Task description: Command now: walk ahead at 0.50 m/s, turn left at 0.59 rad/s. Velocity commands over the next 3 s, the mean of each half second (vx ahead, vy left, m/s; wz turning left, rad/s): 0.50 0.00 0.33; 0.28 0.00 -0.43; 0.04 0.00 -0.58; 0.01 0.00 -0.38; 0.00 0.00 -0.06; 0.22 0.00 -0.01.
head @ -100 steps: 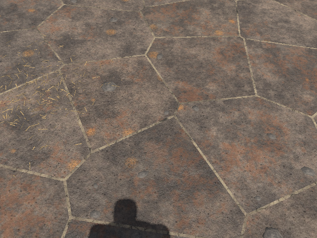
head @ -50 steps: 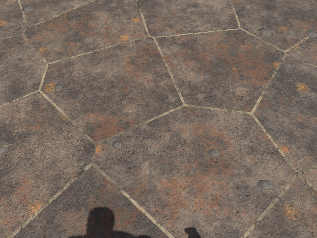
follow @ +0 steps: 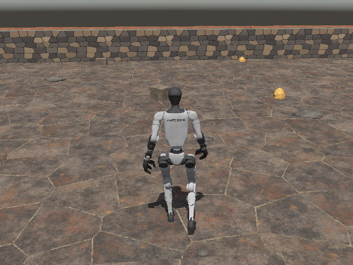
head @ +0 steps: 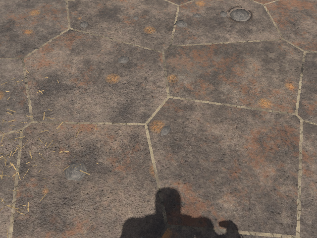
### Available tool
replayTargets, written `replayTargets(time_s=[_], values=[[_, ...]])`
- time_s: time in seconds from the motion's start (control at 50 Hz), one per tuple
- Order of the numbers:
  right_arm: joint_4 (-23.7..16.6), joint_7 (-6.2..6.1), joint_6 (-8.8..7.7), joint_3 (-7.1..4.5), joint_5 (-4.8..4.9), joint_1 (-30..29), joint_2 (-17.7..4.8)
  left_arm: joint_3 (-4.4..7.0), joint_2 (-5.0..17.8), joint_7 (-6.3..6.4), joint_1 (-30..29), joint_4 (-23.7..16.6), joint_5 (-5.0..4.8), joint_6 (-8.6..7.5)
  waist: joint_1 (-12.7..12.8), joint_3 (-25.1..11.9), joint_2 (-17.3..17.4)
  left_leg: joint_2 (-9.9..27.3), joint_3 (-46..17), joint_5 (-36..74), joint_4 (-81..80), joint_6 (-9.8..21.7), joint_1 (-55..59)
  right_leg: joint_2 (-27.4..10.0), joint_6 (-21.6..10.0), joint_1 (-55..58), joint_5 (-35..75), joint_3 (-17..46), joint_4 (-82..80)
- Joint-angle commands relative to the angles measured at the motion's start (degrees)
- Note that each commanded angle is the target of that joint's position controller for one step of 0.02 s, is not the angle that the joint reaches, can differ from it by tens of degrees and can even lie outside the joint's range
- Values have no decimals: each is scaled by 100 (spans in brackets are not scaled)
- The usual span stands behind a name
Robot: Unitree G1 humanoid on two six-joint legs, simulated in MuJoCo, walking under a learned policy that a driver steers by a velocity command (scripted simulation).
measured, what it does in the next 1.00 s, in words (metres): walks ahead: right foot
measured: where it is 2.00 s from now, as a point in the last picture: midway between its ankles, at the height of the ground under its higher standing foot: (163, 230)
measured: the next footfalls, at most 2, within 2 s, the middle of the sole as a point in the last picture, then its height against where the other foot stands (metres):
right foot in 0.48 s outside the picture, level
left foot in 1.02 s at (147, 197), level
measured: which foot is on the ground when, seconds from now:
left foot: down 0.00-0.50, up 0.52-1.00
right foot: up 0.00-0.46, down 0.48-1.00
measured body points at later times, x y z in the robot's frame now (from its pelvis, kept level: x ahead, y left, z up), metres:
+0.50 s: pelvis +0.28 -0.01 +0.00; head +0.30 -0.01 +0.45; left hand +0.44 +0.26 -0.09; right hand +0.28 -0.29 -0.14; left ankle +0.07 +0.05 -0.71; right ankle +0.40 -0.07 -0.73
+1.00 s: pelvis +0.47 +0.01 +0.01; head +0.50 +0.01 +0.46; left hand +0.52 +0.30 -0.12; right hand +0.62 -0.26 -0.08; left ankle +0.57 +0.10 -0.72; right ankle +0.40 -0.07 -0.72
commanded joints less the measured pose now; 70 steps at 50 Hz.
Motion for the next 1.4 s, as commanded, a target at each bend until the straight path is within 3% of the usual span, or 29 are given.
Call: replayTargets(time_s=[0.02, 0.06, 0.1, 0.24, 0.36, 0.42, 0.46, 0.48, 0.5, 0.52, 0.54, 0.56, 0.6, 0.66, 0.7, 0.8, 0.88, 0.94, 0.98, 1.0, 1.02, 1.04, 1.06, 1.1, 1.14, 1.16, 1.2, 1.32, 1.4], values=[[106, -178, -27, -299, 96, 1172, -949, 106, 641, -11, -380, -683, 2, -194, -455, -468, 198, 1708, -2543, 1706, -1896, 1000, 2421, -170, -97, -2473, 559, 585, 487], [40, -185, -110, -214, 155, 885, -723, 113, 634, -24, -126, -614, 154, -13, -151, -535, 352, 1336, -2068, 2305, -2039, 887, 1845, -190, 5, -1835, 656, 615, 138], [102, -155, -207, -227, 190, 1048, -774, 110, 543, -60, -193, -657, 166, 120, -99, -554, 291, 1186, -1941, 2514, -2135, 925, 1689, -109, 102, -1806, 780, 541, -121], [326, -175, -238, -243, 176, 1897, -821, 57, 446, -117, -1602, -1092, 131, 150, -564, -123, 420, 1081, -2127, 1866, -2374, 738, 2054, 8, 207, -2605, 2077, 520, -1705], [575, -253, -316, -150, 85, 2355, -762, -30, 405, -204, -2347, -1345, 48, 43, -825, 58, 471, 1329, -1809, 2848, -2288, 514, 2723, 207, -187, -2306, 2361, 253, -2829], [610, -313, -340, -150, 26, 2100, -896, 17, 531, -180, -1895, -1250, 10, 13, -510, 7, 533, 1419, -1459, 4100, -1953, 269, 2809, 487, -535, -1361, 1840, 153, -3286], [662, -313, -326, -155, -13, 1984, -983, 124, 698, -74, -647, -832, -5, -24, 46, -638, 407, 1212, -1066, 5491, -443, 107, 2834, 932, -787, 72, 1617, -36, -3635], [619, -314, -339, -120, 2, 1955, -926, 195, 869, -11, 214, -601, 62, -65, 416, -1105, 240, 1033, -877, 4684, 804, 14, 2118, 533, -1013, 1305, 1617, 452, -3732], [398, -282, -375, -15, 141, 2233, -520, 335, 1454, 37, 869, -550, 171, -74, 399, -1764, -768, 346, -436, 2230, 2915, -252, 572, -932, -1643, 2690, 1135, 2839, -3931], [391, -254, -395, -50, 73, 2401, -618, 353, 1427, -54, 608, -450, -26, 15, 38, -1819, -1397, -329, -552, -1405, 3973, -330, -707, -1523, -2117, 2944, 1474, 4977, -4791], [339, -245, -388, -48, -82, 2036, -755, 302, 1145, -119, 9, -578, -149, 46, -165, -990, -596, 129, -886, -1065, 4165, -297, -1159, -1376, -2073, 2239, 932, 4471, -4869], [256, -205, -417, -26, -85, 1556, -756, 242, 865, -141, -300, -654, -140, 43, -150, -519, -89, 373, -849, -689, 3942, -319, -1198, -1155, -1981, 1559, 1065, 3716, -4964], [111, -171, -359, 6, -90, 1298, -646, 176, 702, -101, -392, -568, -89, 3, -386, -51, 25, 656, -787, -537, 3250, -439, -918, -663, -1705, 668, 2435, 2870, -5133], [106, -200, -171, 68, -80, 1438, -470, 205, 853, -96, -181, -455, -126, -111, -533, -360, -79, 602, -577, -568, 2844, -744, -471, -404, -1684, 403, 5495, 2072, -4888], [12, -222, -112, 89, -52, 1221, -422, 233, 957, -81, -104, -439, -126, -84, -523, -486, -118, 546, -468, -333, 2446, -891, -515, -218, -1597, 361, 6096, 1798, -4783], [-280, -238, 4, 126, 11, 366, -420, 259, 953, 24, 291, -407, -147, 119, -194, -662, -355, 438, -443, 413, 1529, -980, -740, 49, -1087, 701, 5930, 1887, -4430], [-440, -280, -9, 151, 71, -126, -498, 305, 998, 118, 487, -438, -80, 262, 14, -607, -422, 328, -605, 292, 965, -931, -941, -67, -1067, 1197, 5708, 2385, -4086], [-450, -336, -82, 152, 124, -60, -606, 348, 1061, 145, 306, -558, -15, 336, -46, -537, -504, 210, -772, -78, 294, -795, -551, -88, -1067, 1256, 5566, 2816, -3746], [-353, -385, -151, 135, 139, 371, -678, 370, 1112, 137, -96, -696, -39, 347, -332, -505, -564, 129, -816, 114, -727, -654, 342, 128, -849, 930, 4900, 3036, -3475], [-276, -437, -220, 113, 83, 748, -747, 353, 1070, 126, -349, -799, -114, 319, -574, -589, -422, 357, -967, 947, -1453, -541, 1222, 375, -630, 505, 4485, 2989, -3046], [-301, -524, -251, 18, 23, 1075, -1210, 246, 696, 108, -129, -966, -212, 272, -507, -1190, 578, 1764, -2018, 2540, -1436, -179, 2356, 746, -356, -33, 2703, 2334, -1822], [-415, -507, -108, -29, 106, 855, -1492, 247, 571, 160, 675, -948, -222, 343, -118, -1489, 1549, 3044, -3481, 4701, -1336, 760, 2827, 1799, -227, -1010, -1618, 1258, -742], [-353, -461, -11, -6, 202, 1070, -1121, 318, 993, 200, 772, -736, 34, 435, -150, -1428, 897, 3044, -3406, 4844, -1188, 1015, 2535, 1338, -170, -1187, -1622, 1043, 116], [-508, -472, 63, 135, 150, 522, -587, 351, 1016, 115, 176, -713, 30, 570, -112, -767, 425, 2263, -2225, 3170, -1577, 682, 1718, 1009, -31, -1233, -698, 1022, 399], [-553, -500, 85, 119, 45, 298, -662, 329, 936, -21, -17, -791, -20, 682, -96, -548, 926, 1743, -1453, 2739, -1752, 450, 1351, 958, 137, -1163, -187, 867, 446], [-531, -488, 76, 97, 28, 343, -700, 315, 909, -59, -38, -813, -58, 706, -97, -585, 954, 1667, -1234, 2809, -1750, 453, 1317, 981, 177, -1118, -53, 817, 450], [-494, -469, 57, 60, 27, 492, -734, 290, 865, -95, -178, -893, -89, 729, -155, -686, 909, 1727, -1063, 2641, -1781, 528, 1443, 967, 211, -1153, 39, 760, 265], [-417, -402, 99, -56, -5, 657, -900, 163, 697, -201, -736, -1156, -50, 797, -337, -587, 994, 1953, -807, 1025, -1964, 580, 1359, 622, 112, -878, 36, 503, -1106], [-375, -319, 161, -156, -32, 704, -1096, 118, 702, -230, -854, -1295, -95, 752, -395, -648, 1119, 2078, -591, 941, -1727, 477, 1203, 640, -101, -214, -118, 178, -2110]])
Over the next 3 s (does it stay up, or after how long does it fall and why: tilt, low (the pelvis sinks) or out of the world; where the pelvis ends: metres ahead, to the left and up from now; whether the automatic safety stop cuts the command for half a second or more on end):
stays up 0.52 -0.07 0.02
